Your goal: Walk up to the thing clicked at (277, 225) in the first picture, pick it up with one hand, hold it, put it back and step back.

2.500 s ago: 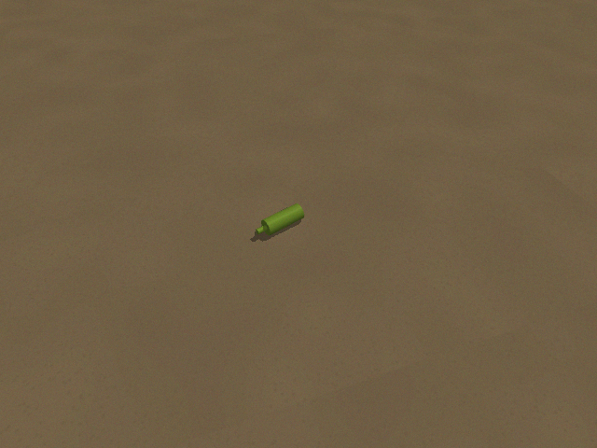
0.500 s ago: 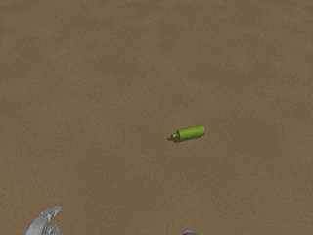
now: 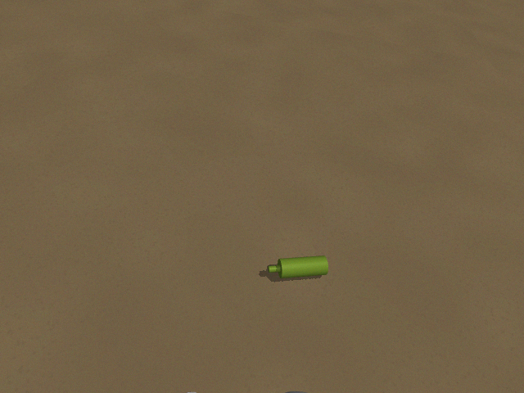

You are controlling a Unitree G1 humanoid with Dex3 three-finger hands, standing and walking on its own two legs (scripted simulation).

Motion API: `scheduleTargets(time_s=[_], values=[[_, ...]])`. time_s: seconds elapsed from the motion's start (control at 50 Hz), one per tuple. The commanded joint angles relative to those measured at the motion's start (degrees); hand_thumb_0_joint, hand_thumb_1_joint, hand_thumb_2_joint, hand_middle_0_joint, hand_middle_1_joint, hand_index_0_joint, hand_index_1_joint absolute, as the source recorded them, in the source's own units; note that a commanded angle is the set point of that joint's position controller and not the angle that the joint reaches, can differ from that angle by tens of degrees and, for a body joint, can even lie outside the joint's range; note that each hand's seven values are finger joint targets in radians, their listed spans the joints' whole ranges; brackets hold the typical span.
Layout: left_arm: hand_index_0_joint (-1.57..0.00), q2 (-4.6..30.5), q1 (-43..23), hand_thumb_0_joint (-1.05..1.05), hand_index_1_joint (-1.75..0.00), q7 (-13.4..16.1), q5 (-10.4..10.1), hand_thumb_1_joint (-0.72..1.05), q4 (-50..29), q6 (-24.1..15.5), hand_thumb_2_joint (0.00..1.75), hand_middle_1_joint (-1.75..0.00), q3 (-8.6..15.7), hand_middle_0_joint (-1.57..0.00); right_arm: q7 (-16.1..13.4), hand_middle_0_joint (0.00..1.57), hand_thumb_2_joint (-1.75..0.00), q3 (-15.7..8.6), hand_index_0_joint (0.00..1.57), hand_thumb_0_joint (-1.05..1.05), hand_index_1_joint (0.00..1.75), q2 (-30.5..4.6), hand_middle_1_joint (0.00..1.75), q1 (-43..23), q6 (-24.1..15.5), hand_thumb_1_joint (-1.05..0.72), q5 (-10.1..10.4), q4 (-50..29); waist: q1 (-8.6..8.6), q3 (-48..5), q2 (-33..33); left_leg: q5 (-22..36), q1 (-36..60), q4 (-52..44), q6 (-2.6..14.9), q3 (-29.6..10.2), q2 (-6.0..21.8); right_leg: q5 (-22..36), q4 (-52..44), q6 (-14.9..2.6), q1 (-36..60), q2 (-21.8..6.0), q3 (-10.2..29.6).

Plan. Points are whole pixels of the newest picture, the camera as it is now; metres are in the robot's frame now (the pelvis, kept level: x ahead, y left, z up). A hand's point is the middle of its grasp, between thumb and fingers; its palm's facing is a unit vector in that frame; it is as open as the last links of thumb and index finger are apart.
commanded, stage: walk up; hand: left
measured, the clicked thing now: (297, 267) +0.73 -0.21 -0.71
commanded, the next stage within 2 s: none
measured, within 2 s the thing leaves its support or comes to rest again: neither
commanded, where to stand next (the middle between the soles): +0.36 -0.49 m, yaw +9 degrees
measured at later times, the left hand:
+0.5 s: hand out of the picture +0.12 +0.09 -0.12, palm faces +0.07 -0.92 -0.38, open 7.4 cm
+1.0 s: hand (297, 369) +0.22 -0.07 -0.15, palm faces +0.01 -0.94 -0.34, open 7.4 cm
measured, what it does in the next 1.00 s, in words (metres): steps to the right: right foot, then left foot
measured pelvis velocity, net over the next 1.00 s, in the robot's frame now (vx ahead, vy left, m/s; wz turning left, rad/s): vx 0.17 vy -0.37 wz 0.06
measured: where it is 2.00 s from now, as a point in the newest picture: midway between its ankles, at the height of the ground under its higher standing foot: (400, 388)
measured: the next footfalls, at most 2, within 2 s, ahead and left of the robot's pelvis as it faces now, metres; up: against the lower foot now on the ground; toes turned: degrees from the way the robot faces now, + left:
right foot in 0.28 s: +0.16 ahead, -0.32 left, +0.00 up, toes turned -2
left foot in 0.60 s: +0.25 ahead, -0.14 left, +0.00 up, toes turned +9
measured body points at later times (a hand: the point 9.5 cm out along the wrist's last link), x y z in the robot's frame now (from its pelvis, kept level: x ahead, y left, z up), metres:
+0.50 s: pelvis +0.09 -0.20 +0.01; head +0.11 -0.19 +0.46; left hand +0.12 +0.14 -0.10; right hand +0.19 -0.54 -0.09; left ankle +0.15 -0.09 -0.67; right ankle +0.12 -0.31 -0.71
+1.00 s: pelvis +0.17 -0.37 -0.01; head +0.18 -0.33 +0.44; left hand +0.22 -0.02 -0.13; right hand +0.21 -0.75 -0.06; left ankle +0.21 -0.15 -0.71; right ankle +0.22 -0.56 -0.69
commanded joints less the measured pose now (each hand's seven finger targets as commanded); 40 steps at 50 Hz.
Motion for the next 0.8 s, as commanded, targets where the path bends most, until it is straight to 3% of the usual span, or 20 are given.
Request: scheduleTargets(time_s=[0.0,0.06,0.16,0.2,0.24,0.26,0.28,0.3,0.32,0.4,0.48,0.52,0.56,0.58,0.6,0.62,0.64,0.66,0.7,0.78], values=[[-0.2,12.7,0.1,0.0,-0.3,0.1,-1.0,0.9,-6.4,-1.2,0.9,-0.3,5.6,-0.2,-1.2,0.2,-0.9,-5.2,0.2,0.0,0.3,-18.7,0.3,4.3,-1.7,-0.9,-0.2,-1.9,0.0,-5.3,9.7,9.6,3.7,-17.9,10.51,-17.3,15.7,5.0,2.3,-0.42,-6.9,-6.8,9.3],[-0.2,10.6,0.1,0.0,-0.3,-0.9,-1.3,0.9,-5.9,-0.6,0.9,-0.3,5.0,-0.2,-0.3,0.2,-0.9,-5.4,0.2,0.0,0.3,-20.1,0.3,3.4,-2.2,-0.9,-1.3,-1.8,0.12,-4.9,16.0,9.5,4.4,-16.9,9.02,-10.7,11.9,7.7,-8.6,-0.34,-7.0,-8.0,5.7],[-0.2,11.1,-4.6,0.0,-0.3,-1.8,-1.4,0.9,-6.3,-0.6,0.9,-0.3,5.5,-0.2,0.4,0.2,-0.9,-6.8,0.2,0.0,0.3,-24.1,0.3,2.9,-2.3,-0.9,-2.0,-1.6,-1.19,-6.5,20.0,-1.1,2.4,-16.5,8.67,-11.5,13.4,7.7,-22.6,-0.61,-2.1,-9.7,2.7],[-0.2,12.1,-2.3,0.0,-0.3,-1.8,-1.3,0.9,-4.1,-0.6,0.9,-0.3,6.4,-0.2,0.6,0.2,-0.9,-6.9,0.2,0.0,0.3,-24.3,0.3,-0.5,-1.4,-0.9,-2.4,-1.7,0.61,-7.2,19.9,-10.5,-4.6,-15.0,7.28,-10.2,12.4,7.6,-25.4,-1.36,5.9,-7.9,-1.0],[-0.2,13.2,6.3,0.0,-0.3,-1.3,-1.0,0.9,0.1,-1.0,0.9,-0.3,7.5,-0.2,0.4,0.2,-0.9,-6.0,0.2,0.0,0.3,-21.5,0.3,-3.8,-0.2,-0.9,-2.6,-2.0,5.64,-8.7,12.2,-15.9,-11.9,-2.6,5.29,-6.0,9.2,9.7,-33.2,-1.33,17.6,-4.2,-4.8],[-0.2,15.3,12.0,0.0,-0.3,-0.6,-0.3,0.9,1.7,-1.5,0.9,-0.3,8.4,-0.2,0.2,0.2,-0.9,-4.5,0.2,0.0,0.3,-16.6,0.3,-3.1,0.3,-0.9,-2.7,-1.8,9.47,-10.4,0.4,-16.7,-16.6,13.3,3.6,-1.1,5.1,6.1,-38.5,-2.21,22.9,-4.3,-2.4],[-0.2,20.3,13.2,0.0,-0.3,0.0,0.8,0.9,0.9,-2.2,0.9,-0.3,9.0,-0.2,-0.1,0.2,-0.9,-2.4,0.2,0.0,0.3,-10.3,0.3,-2.9,0.7,-0.9,-1.8,-2.9,10.89,-5.4,-15.8,-22.2,-28.9,29.7,0.88,-0.4,-2.9,-7.6,-51.4,-4.76,18.9,-15.5,20.8],[-0.2,23.5,3.4,0.0,-0.3,0.4,0.3,0.9,-2.9,-2.7,0.9,-0.3,8.7,-0.2,-1.1,0.2,-0.9,-3.4,0.2,0.0,0.3,-12.7,0.3,-2.0,0.8,-0.9,-0.9,-3.5,6.18,-3.9,-15.8,-19.9,-30.0,34.3,-0.09,-7.1,-2.6,-11.6,-62.4,-10.03,15.7,-20.9,35.2],[-0.2,25.5,-2.3,0.0,-0.3,0.9,-0.9,0.9,-4.6,-3.1,0.9,-0.3,9.1,-0.2,-1.4,0.2,-0.9,-4.5,0.2,0.0,0.3,-15.9,0.3,-0.4,0.5,-0.9,-1.4,-2.1,3.29,-2.4,-12.7,-17.3,-27.5,33.8,-0.11,-8.1,1.1,-16.7,-64.1,-13.56,13.2,-24.1,39.3],[-0.2,16.9,-4.8,0.0,-0.3,1.4,-0.6,0.9,-3.3,-3.6,0.9,-0.3,6.4,-0.2,-0.1,0.2,-0.9,-4.2,0.2,0.0,0.3,-16.6,0.3,3.1,-0.8,-0.9,-0.1,4.2,0.58,0.2,-8.0,-11.5,-16.7,20.9,0.0,-5.7,2.5,5.7,-49.7,-14.55,7.0,-15.5,15.4],[-0.2,13.9,-4.7,0.0,-0.3,1.2,-0.1,0.9,-5.3,-4.0,0.9,-0.3,4.7,-0.2,0.9,0.2,-0.9,-3.8,0.2,0.0,0.3,-14.2,0.3,6.3,-1.2,-0.9,-0.6,4.8,0.86,-2.4,-5.6,-9.1,-8.2,8.1,0.47,-1.2,0.1,15.4,-49.0,-16.47,7.6,-15.2,12.2],[-0.2,13.2,-7.7,0.0,-0.3,1.1,-0.2,0.9,-7.0,-3.5,0.9,-0.3,4.0,-0.2,0.7,0.2,-0.9,-3.9,0.2,0.0,0.3,-13.7,0.3,10.0,-1.6,-0.9,-0.3,5.5,-1.38,-4.9,-2.9,-0.8,1.7,-1.1,0.86,-0.8,-1.0,17.7,-45.4,-15.52,4.6,-14.8,9.3],[-0.2,10.5,-8.5,0.0,-0.3,0.7,-0.7,0.9,-8.5,-2.8,0.9,-0.3,2.6,-0.2,-0.2,0.2,-0.9,-5.2,0.2,0.0,0.3,-15.5,0.3,18.5,-1.9,-0.9,-0.9,7.8,-5.58,-10.0,5.2,10.7,19.7,-10.7,-0.77,-5.6,0.6,13.9,-32.1,-10.93,-3.3,-11.0,4.4],[-0.2,7.3,-5.6,0.0,-0.3,0.8,-0.9,0.9,-8.8,-2.5,0.9,-0.3,1.8,-0.2,-1.1,0.2,-0.9,-6.7,0.2,0.0,0.3,-19.9,0.3,19.8,-1.9,-0.9,-1.9,7.3,-6.25,-11.7,15.9,2.6,24.8,-18.2,0.99,-22.0,9.8,5.4,-20.4,-6.89,-10.2,-5.6,-0.2],[-0.2,8.2,-1.4,0.0,-0.3,0.9,-0.7,0.9,-7.6,-1.4,0.9,-0.3,2.2,-0.2,-1.9,0.2,-0.9,-7.4,0.2,0.0,0.3,-23.4,0.3,16.7,-1.8,-0.9,-2.3,4.9,-3.89,-12.7,14.9,-11.7,25.3,-23.8,4.86,-43.9,21.1,0.2,-10.0,-4.08,-16.6,-1.7,5.1],[-0.2,13.2,1.9,0.0,-0.3,1.0,-0.3,0.9,-5.7,0.2,0.9,-0.3,3.7,-0.2,-2.4,0.2,-0.9,-7.7,0.2,0.0,0.3,-24.0,0.3,11.3,-1.4,-0.9,-1.4,2.5,-1.83,-10.8,6.6,-25.7,18.6,-27.8,6.46,-45.4,24.1,1.3,-6.0,-3.73,-14.9,-4.3,8.9],[-0.2,15.9,4.8,0.0,-0.3,0.8,-0.2,0.9,-4.5,0.7,0.9,-0.3,4.5,-0.2,-2.1,0.2,-0.9,-7.5,0.2,0.0,0.3,-24.4,0.3,7.1,-1.3,-0.9,-0.4,1.4,-0.47,-8.8,6.6,-29.4,14.4,-28.8,8.68,-45.0,25.3,-0.3,-3.2,-3.43,-13.6,-6.3,8.5],[-0.2,16.5,4.9,0.0,-0.3,0.7,-0.2,0.9,-3.5,0.8,0.9,-0.3,4.7,-0.2,-1.8,0.2,-0.9,-7.0,0.2,0.0,0.3,-22.3,0.3,3.8,-1.3,-0.9,-0.5,1.3,0.94,-6.4,5.4,-27.3,10.8,-28.2,7.02,-38.9,21.7,1.4,-3.3,-3.43,-12.4,-6.7,9.2],[-0.2,16.2,3.6,0.0,-0.3,0.6,0.3,0.9,-2.3,0.5,0.9,-0.3,5.9,-0.2,-1.3,0.2,-0.9,-6.1,0.2,0.0,0.3,-19.2,0.3,3.5,-1.5,-0.9,-1.4,1.7,0.98,-4.6,7.7,-21.6,4.8,-26.1,5.83,-29.7,16.8,4.5,-5.9,-2.52,-8.1,-7.1,9.8],[-0.2,13.6,3.3,0.0,-0.3,0.0,0.0,0.9,-1.9,0.4,0.9,-0.3,5.4,-0.2,-0.3,0.2,-0.9,-5.8,0.2,0.0,0.3,-19.3,0.3,4.1,-2.0,-0.9,-1.4,2.4,0.14,-1.4,12.8,-11.6,4.4,-21.8,8.57,-20.1,14.3,8.5,-7.9,-0.33,-10.3,-7.7,8.5]])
